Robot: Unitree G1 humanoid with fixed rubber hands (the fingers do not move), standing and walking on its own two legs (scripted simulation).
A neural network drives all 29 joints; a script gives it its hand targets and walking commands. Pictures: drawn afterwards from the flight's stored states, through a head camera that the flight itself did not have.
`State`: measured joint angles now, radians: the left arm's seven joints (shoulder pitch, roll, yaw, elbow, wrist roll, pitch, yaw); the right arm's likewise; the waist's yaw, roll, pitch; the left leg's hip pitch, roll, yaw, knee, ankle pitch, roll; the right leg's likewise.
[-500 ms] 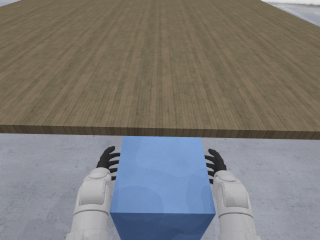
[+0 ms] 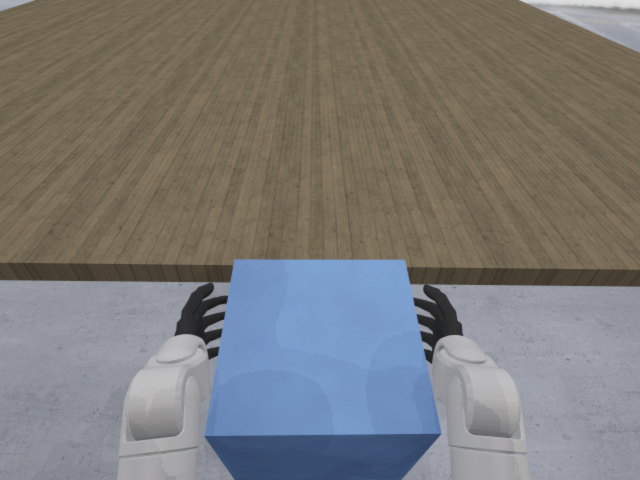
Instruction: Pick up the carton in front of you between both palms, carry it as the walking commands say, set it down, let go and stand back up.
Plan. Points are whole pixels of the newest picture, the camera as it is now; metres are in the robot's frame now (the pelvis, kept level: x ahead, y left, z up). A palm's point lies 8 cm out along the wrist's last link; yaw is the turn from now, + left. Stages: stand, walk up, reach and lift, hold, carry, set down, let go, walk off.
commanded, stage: carry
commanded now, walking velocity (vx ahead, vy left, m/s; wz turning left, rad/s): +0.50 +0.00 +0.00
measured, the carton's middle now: (319, 380) +0.27 +0.01 +0.02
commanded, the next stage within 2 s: none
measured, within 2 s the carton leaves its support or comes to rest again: neither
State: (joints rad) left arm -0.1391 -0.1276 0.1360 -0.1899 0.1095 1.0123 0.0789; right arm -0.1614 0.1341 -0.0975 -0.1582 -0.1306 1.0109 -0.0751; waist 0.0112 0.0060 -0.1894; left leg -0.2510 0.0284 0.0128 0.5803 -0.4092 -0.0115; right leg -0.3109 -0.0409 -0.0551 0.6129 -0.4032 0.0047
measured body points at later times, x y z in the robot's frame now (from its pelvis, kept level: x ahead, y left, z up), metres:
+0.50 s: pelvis +0.26 +0.03 +0.02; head +0.25 +0.03 +0.47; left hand +0.52 +0.17 +0.11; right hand +0.51 -0.14 +0.11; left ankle +0.17 +0.09 -0.73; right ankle +0.30 -0.11 -0.67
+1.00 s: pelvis +0.59 -0.02 +0.02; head +0.59 -0.03 +0.47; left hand +0.82 +0.16 +0.10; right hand +0.85 -0.15 +0.09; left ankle +0.66 +0.14 -0.67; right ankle +0.53 -0.08 -0.73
